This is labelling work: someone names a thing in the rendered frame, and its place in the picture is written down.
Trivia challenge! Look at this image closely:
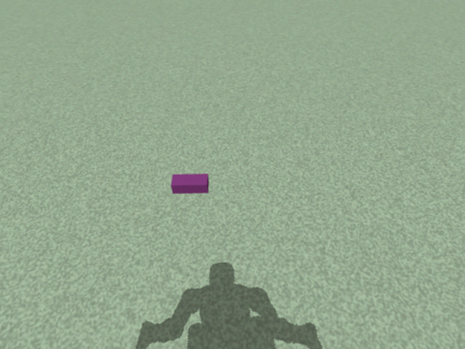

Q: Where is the carton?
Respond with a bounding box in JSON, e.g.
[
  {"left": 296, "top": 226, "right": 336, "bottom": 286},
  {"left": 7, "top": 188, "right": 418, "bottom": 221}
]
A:
[{"left": 171, "top": 174, "right": 209, "bottom": 193}]

